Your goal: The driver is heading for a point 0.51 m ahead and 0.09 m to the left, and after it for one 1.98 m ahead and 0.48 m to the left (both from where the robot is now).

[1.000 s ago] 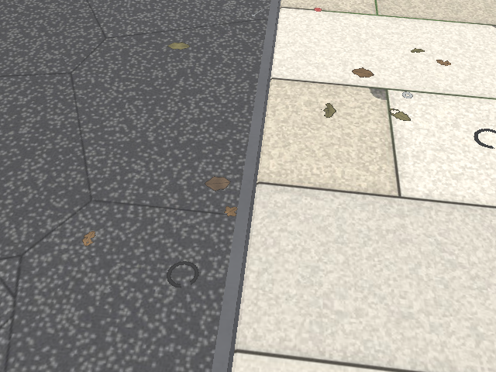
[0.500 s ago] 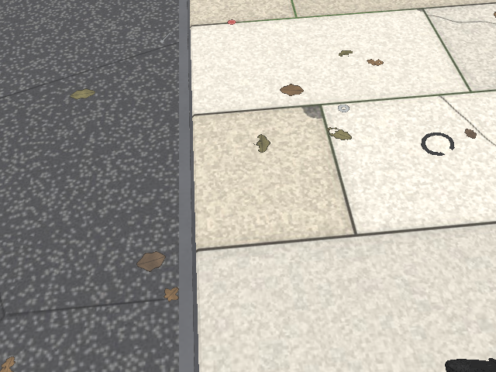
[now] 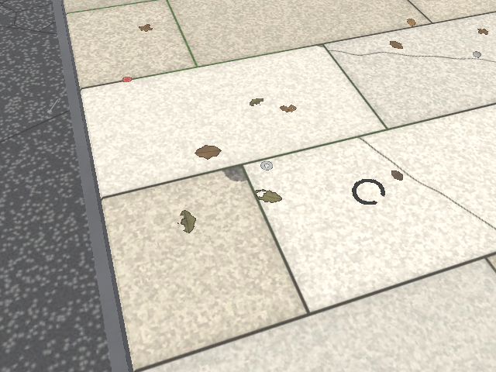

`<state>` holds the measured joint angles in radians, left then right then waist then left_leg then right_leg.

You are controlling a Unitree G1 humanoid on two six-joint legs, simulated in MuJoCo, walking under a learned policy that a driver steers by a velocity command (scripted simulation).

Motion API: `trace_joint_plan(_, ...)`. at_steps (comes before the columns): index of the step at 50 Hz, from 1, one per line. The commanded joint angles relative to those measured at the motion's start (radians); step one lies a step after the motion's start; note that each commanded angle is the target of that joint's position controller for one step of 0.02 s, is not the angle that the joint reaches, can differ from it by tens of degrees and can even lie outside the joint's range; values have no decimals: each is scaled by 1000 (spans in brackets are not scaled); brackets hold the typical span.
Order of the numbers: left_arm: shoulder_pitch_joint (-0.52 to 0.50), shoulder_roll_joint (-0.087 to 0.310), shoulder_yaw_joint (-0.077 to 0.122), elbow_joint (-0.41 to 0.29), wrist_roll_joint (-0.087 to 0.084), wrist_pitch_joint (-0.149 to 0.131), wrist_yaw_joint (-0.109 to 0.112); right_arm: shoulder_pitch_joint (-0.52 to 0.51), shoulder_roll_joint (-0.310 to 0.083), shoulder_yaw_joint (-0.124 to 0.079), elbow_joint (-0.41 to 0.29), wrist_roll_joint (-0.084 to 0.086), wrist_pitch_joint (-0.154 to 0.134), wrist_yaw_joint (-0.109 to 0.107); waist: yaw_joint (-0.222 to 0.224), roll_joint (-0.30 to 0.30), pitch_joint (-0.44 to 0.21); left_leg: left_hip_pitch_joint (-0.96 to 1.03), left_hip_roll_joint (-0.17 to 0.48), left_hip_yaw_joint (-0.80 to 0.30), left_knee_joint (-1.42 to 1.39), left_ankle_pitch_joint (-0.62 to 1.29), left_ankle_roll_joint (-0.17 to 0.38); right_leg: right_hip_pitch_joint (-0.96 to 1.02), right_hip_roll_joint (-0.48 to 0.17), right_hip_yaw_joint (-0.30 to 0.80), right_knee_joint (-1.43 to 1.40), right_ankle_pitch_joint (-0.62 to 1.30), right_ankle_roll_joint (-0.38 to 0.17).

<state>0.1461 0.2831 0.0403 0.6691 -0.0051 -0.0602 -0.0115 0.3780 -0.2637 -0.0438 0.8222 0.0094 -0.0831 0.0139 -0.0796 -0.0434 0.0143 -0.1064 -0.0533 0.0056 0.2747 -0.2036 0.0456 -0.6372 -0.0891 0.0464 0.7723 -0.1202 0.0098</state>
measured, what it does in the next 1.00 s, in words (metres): walks ahead, turning left: right foot, then left foot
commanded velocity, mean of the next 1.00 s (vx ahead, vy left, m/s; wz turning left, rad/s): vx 0.39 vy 0.00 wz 0.37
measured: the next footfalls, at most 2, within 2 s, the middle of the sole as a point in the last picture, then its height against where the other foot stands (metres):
right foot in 0.18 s outside the picture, level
left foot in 0.70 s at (183, 361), level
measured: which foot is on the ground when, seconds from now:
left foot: down 0.00-0.20, up 0.22-0.68, down 0.70-1.00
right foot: up 0.00-0.16, down 0.18-0.72, up 0.74-1.00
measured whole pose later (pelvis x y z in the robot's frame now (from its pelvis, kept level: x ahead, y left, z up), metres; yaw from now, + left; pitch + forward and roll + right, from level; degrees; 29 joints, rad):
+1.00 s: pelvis +0.46 +0.03 -0.01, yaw +26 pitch +3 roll -1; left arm 0.09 0.31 0.06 0.72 0.01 -0.02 0.04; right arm 0.18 -0.30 -0.07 0.67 0.00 0.01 -0.01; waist -0.02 -0.02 0.07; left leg -0.37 -0.11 -0.09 0.44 -0.12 0.08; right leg -0.64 -0.05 0.10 0.97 -0.32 0.10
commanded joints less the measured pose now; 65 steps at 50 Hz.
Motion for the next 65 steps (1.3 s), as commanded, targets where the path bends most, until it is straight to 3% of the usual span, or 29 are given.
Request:
trace_joint_plan(1,-100,36,3,-81,-6,-20,-9,-25,-186,-43,-50,10,-9,-6,1,118,11,-32,235,-132,-111,227,155,64,24,-31,-143,143,7)
trace_joint_plan(6,-165,65,15,-116,-12,-32,-27,24,-204,-48,-7,19,16,-11,9,127,34,78,295,-166,-38,283,124,106,48,-28,-254,70,-42)
trace_joint_plan(8,-22,109,41,-79,-4,-37,-22,-1,-210,-47,-6,20,25,-16,103,119,-40,57,255,-140,122,490,90,333,86,-59,-317,54,-78)
trace_joint_plan(9,131,161,65,-43,6,-37,-11,-8,-177,-34,-17,10,23,-16,174,95,-152,-49,202,-103,318,459,58,581,30,-14,-290,78,-114)
trace_joint_plan(10,278,258,87,-31,27,-30,0,44,-84,-4,-52,-8,9,-14,199,-88,-324,-386,81,-31,695,117,-10,970,-230,313,-274,40,-223)
trace_joint_plan(11,315,232,82,-13,16,-19,-2,94,-67,6,-45,8,-6,-13,192,-252,-422,-576,15,-99,915,-376,-30,1051,-345,632,-409,-138,-303)
trace_joint_plan(12,275,165,61,-11,8,-18,-2,29,-168,-25,-48,32,-9,-11,201,-136,-277,-662,70,-147,1005,-335,-27,938,-309,555,-447,-248,-265)
trace_joint_plan(14,150,107,40,-9,8,-22,-4,-76,-162,-30,-74,26,-3,-12,148,-53,-89,-645,143,-105,950,-178,-28,679,-231,323,-515,-172,-218)
trace_joint_plan(16,76,72,34,0,18,-40,-9,-48,-129,-34,-61,19,24,-15,89,-81,-34,-544,182,-113,892,-91,-38,527,-179,183,-585,-58,-200)
trace_joint_plan(22,78,103,54,62,23,-60,6,-122,-77,-32,-90,13,50,-11,74,-15,18,-595,183,-126,709,136,-62,512,-162,-54,-647,182,-200)
trace_joint_plan(29,165,160,73,121,0,-27,22,-345,-50,-14,-181,12,42,33,155,16,86,-596,160,-12,398,237,-19,656,-188,-195,-630,227,-167)
trace_joint_plan(32,142,192,81,123,-12,5,35,-336,-80,-30,-213,-1,42,50,118,-24,53,-508,89,68,348,118,18,720,-188,-243,-461,671,-128)
trace_joint_plan(34,114,208,85,110,-23,22,48,-155,-142,-66,-178,0,42,49,19,-44,-65,-271,6,105,306,103,60,695,-154,-261,-195,866,-87)
trace_joint_plan(35,107,191,77,103,-26,19,49,-24,-199,-95,-148,-3,44,32,-55,-4,-135,-47,-6,67,211,263,98,578,-103,-277,29,720,-35)
trace_joint_plan(36,162,79,43,74,32,8,41,11,-296,-110,-140,-3,54,4,1,237,-225,251,212,-222,278,715,170,275,-3,-264,362,-119,26)
trace_joint_plan(37,262,59,19,47,30,-13,25,-44,-345,-108,-202,-24,46,9,65,316,-443,491,457,-723,219,784,426,6,165,-68,682,-615,72)
trace_joint_plan(38,161,159,43,57,0,-24,17,-47,-270,-94,-220,-17,49,17,-16,112,-472,448,408,-616,173,740,379,-21,99,67,695,-546,53)
trace_joint_plan(39,84,154,41,24,-19,-25,20,-102,-227,-82,-220,-5,44,18,2,96,-328,322,356,-474,160,679,330,-61,66,48,631,-459,35)
trace_joint_plan(40,70,137,40,37,-4,-19,34,-151,-196,-75,-216,9,45,14,41,20,-212,172,298,-394,136,614,277,-58,29,35,551,-391,41)
trace_joint_plan(42,84,152,50,37,10,10,47,-209,-171,-66,-232,-4,56,1,97,75,-141,-51,248,-332,82,573,250,55,9,38,463,-320,49)
trace_joint_plan(45,111,115,43,40,19,32,54,-225,-193,-75,-234,-16,59,-9,122,102,-155,-155,217,-288,73,640,250,112,37,21,348,-276,75)
trace_joint_plan(51,23,97,33,23,10,51,52,-233,-177,-63,-226,-11,92,-41,85,150,-169,-179,185,-286,77,307,192,152,43,28,116,-112,94)
trace_joint_plan(56,-16,100,32,6,9,38,36,-224,-149,-43,-204,-19,102,-30,61,185,-122,-164,203,-350,138,235,179,249,58,12,-86,-158,61)
trace_joint_plan(58,26,80,28,17,16,22,25,-226,-111,-24,-193,-9,102,-29,102,165,-108,-181,164,-345,195,216,122,390,58,0,-346,31,20)
trace_joint_plan(59,33,128,35,11,34,16,26,-178,-81,-14,-186,-22,96,-30,79,93,-117,-214,109,-312,254,100,61,476,-45,98,-384,199,-16)
trace_joint_plan(60,1,200,47,-3,44,20,31,-88,-74,-14,-177,-33,88,-27,-1,-115,-119,-283,-10,-194,362,-189,3,521,-189,236,-372,422,-116)
trace_joint_plan(61,-9,127,29,16,48,23,30,-125,-99,-19,-186,-33,84,-30,15,-197,-118,-264,2,-135,367,-251,-39,442,-245,321,-405,337,-221)
trace_joint_plan(62,-34,88,17,10,39,21,24,-160,-129,-27,-183,-31,87,-33,29,-154,-103,-214,31,-131,345,-196,-54,419,-199,291,-408,262,-210)
trace_joint_plan(65,-20,100,19,25,19,17,19,-211,-102,-23,-174,-34,118,-30,55,-112,-90,-99,50,-141,220,17,-52,376,-73,157,-381,57,-90)
Keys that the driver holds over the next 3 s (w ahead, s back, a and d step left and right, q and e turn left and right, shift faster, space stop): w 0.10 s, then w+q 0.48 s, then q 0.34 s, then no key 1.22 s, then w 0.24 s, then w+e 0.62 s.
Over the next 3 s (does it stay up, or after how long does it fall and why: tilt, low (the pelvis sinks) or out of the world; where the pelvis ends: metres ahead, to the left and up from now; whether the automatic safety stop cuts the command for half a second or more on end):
stays up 0.85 0.13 -0.02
